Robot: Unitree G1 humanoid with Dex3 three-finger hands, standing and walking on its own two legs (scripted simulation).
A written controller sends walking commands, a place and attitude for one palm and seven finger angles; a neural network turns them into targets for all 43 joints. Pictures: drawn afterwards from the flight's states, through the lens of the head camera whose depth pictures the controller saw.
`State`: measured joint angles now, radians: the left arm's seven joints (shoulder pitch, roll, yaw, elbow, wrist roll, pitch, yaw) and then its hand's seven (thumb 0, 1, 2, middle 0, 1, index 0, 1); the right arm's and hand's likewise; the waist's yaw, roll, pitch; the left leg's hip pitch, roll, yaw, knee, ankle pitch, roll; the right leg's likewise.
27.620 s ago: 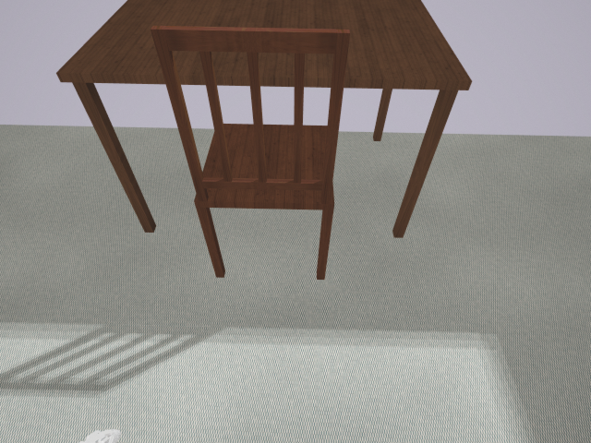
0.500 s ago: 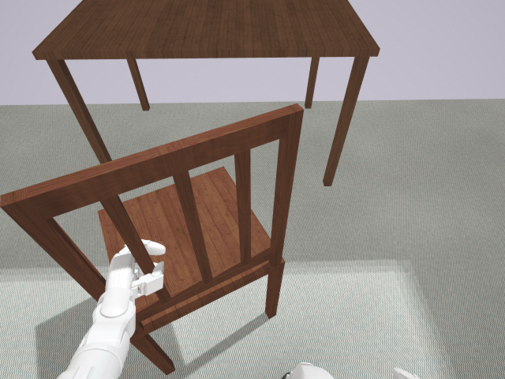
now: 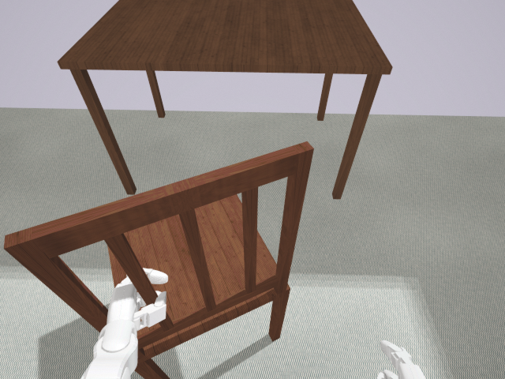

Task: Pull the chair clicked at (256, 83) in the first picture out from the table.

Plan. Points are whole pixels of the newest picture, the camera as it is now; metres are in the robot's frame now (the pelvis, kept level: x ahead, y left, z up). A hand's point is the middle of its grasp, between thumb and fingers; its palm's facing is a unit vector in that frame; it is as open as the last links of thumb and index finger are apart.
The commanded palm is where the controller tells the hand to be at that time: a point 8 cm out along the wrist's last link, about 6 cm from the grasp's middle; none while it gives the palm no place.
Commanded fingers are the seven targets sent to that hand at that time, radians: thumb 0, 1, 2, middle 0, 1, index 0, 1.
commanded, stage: stop walking, hand still on the chair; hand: left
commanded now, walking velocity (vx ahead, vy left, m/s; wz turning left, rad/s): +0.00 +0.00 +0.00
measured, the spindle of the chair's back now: (201, 269) +0.32 +0.12 -0.06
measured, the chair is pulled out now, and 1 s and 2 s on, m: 0.60 0.61 0.61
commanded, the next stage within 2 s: open the thumb and straighten the fingers in 0.18 s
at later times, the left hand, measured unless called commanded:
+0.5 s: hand (157, 306) +0.25 +0.19 -0.07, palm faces +0.18 -0.96 -0.22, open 7.2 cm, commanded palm +0.22 +0.23 -0.05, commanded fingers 0.00 -0.55 0.20 -0.45 -1.30 -0.45 -1.30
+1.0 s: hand (156, 303) +0.26 +0.19 -0.07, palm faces +0.20 -0.95 -0.24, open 16.9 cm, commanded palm +0.23 +0.24 -0.05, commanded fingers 0.00 -0.55 0.20 0.00 0.00 0.00 0.00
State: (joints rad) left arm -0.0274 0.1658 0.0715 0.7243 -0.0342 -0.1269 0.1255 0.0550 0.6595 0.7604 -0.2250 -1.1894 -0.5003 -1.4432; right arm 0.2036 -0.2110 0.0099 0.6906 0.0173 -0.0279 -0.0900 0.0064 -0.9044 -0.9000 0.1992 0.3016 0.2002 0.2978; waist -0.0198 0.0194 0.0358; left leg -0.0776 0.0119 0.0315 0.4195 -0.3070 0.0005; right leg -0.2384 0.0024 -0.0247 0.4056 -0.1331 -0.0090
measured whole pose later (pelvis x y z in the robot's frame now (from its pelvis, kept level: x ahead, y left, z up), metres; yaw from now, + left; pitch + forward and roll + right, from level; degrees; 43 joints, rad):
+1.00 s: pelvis +0.01 -0.01 -0.03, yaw +4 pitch +9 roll +0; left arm 0.07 0.19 0.06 0.35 -0.07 0.08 0.11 -0.01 -0.53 0.20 -0.09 -0.25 -0.09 -0.24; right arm 0.23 -0.27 0.00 0.61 0.04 -0.09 -0.08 0.01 -0.91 -0.90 0.20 0.30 0.20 0.30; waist -0.03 0.05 -0.08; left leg -0.46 -0.01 -0.03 0.76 -0.46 -0.01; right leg -0.60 -0.04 -0.08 0.74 -0.30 -0.01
